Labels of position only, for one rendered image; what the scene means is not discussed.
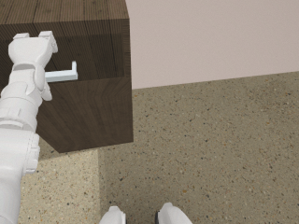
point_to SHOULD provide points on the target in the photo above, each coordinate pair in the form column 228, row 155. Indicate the left robot hand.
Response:
column 34, row 49

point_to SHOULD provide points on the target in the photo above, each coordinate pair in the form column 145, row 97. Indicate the left robot thigh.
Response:
column 113, row 217

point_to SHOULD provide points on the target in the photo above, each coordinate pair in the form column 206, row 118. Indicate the robot thigh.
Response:
column 113, row 217
column 172, row 215

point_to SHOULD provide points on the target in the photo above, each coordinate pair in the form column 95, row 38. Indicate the robot left upper arm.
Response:
column 19, row 152

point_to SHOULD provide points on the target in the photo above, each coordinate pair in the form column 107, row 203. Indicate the handle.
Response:
column 63, row 75

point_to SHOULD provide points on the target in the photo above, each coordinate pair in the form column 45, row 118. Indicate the cabinet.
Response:
column 81, row 114

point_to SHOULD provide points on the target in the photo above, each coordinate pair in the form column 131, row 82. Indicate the drawer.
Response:
column 97, row 57

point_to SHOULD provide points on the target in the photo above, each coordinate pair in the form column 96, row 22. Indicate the right robot thigh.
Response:
column 172, row 215

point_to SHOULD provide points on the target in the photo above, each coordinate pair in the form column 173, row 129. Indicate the left robot forearm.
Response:
column 21, row 98

